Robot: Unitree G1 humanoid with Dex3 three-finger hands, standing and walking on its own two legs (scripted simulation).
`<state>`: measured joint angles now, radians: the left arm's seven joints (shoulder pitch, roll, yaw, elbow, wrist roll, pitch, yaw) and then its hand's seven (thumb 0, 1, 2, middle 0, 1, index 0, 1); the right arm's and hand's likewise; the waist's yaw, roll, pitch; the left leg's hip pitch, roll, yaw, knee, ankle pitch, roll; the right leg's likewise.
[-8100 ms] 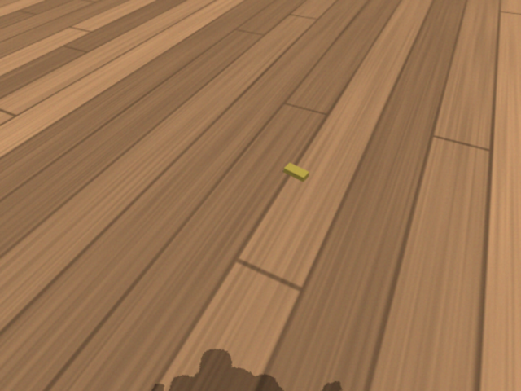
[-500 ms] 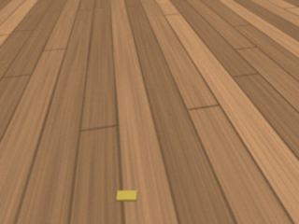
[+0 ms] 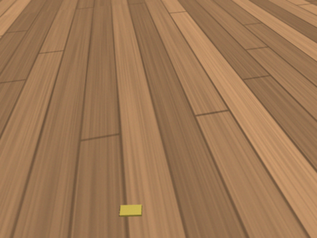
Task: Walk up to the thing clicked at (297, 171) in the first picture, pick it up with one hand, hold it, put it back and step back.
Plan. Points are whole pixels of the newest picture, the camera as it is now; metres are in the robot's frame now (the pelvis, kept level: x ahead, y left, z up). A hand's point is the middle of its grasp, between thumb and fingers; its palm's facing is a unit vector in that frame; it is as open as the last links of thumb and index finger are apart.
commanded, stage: walk up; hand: left
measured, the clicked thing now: (131, 210) +0.42 +0.22 -0.76
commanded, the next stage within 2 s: stand in 0.72 s
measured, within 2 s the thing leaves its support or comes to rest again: neither
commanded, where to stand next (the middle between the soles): +0.04 -0.02 m, yaw +0 degrees
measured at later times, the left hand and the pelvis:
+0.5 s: hand out of the picture +0.08 +0.26 -0.16, palm faces -0.01 -0.94 -0.34, open 7.4 cm; pelvis -0.01 +0.00 +0.00, yaw -1 degrees
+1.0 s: hand out of the picture +0.06 +0.26 -0.15, palm faces -0.03 -0.94 -0.35, open 7.4 cm; pelvis -0.02 +0.01 +0.00, yaw -1 degrees
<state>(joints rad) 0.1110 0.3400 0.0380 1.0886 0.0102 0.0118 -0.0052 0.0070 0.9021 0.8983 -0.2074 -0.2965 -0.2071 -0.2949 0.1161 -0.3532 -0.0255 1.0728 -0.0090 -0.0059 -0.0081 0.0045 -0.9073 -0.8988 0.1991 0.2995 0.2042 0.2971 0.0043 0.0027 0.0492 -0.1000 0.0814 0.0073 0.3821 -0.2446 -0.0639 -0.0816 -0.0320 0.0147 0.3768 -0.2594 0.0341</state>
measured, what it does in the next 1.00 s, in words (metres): stands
